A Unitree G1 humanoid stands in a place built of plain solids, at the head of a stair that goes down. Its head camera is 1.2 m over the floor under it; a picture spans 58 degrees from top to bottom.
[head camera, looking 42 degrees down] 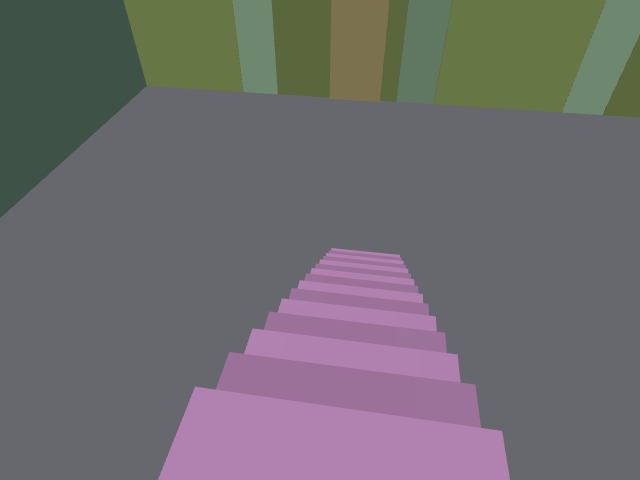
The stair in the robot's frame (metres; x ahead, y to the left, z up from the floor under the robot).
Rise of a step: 0.19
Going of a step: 0.25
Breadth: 0.89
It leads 9 degrees to the right of straight ahead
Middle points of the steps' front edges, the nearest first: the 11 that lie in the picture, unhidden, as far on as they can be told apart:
0.61 -0.07 0.00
0.85 -0.10 -0.19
1.10 -0.14 -0.38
1.35 -0.18 -0.57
1.60 -0.22 -0.76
1.85 -0.25 -0.95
2.10 -0.29 -1.15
2.35 -0.33 -1.34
2.59 -0.37 -1.53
2.84 -0.40 -1.72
3.09 -0.44 -1.91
